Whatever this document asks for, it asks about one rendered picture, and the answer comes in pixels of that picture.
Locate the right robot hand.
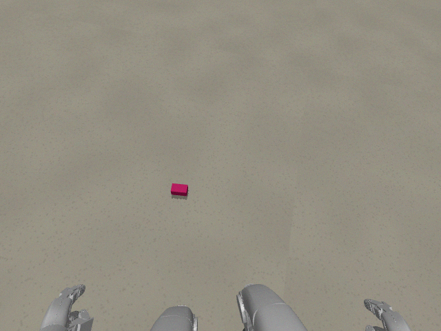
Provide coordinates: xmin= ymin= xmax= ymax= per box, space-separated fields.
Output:
xmin=364 ymin=299 xmax=411 ymax=331

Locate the small box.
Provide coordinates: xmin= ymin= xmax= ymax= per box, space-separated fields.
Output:
xmin=171 ymin=183 xmax=188 ymax=196

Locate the left robot hand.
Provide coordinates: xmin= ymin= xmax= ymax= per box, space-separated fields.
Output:
xmin=40 ymin=285 xmax=94 ymax=331

